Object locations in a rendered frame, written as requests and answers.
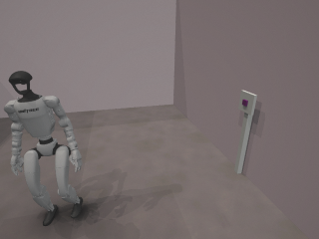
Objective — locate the robot left hand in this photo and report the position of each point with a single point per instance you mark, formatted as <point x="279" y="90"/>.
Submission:
<point x="75" y="158"/>

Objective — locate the right robot forearm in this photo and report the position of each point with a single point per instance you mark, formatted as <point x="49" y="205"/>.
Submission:
<point x="16" y="142"/>

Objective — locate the robot right shin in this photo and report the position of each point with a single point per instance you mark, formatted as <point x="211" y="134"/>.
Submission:
<point x="45" y="201"/>

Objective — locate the robot right upper arm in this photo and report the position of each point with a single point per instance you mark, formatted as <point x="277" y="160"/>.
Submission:
<point x="9" y="109"/>

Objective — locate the left robot forearm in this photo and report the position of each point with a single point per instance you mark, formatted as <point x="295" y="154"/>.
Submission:
<point x="70" y="137"/>

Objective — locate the robot left upper arm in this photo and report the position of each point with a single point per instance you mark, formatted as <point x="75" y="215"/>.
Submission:
<point x="53" y="103"/>

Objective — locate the robot left thigh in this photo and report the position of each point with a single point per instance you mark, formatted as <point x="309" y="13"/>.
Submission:
<point x="62" y="166"/>

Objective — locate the button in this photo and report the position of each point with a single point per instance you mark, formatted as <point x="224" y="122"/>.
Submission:
<point x="245" y="102"/>

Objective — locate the panel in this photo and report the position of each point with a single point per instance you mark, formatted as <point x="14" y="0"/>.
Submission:
<point x="246" y="125"/>

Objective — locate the robot right hand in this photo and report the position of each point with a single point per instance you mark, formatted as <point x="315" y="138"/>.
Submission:
<point x="17" y="162"/>

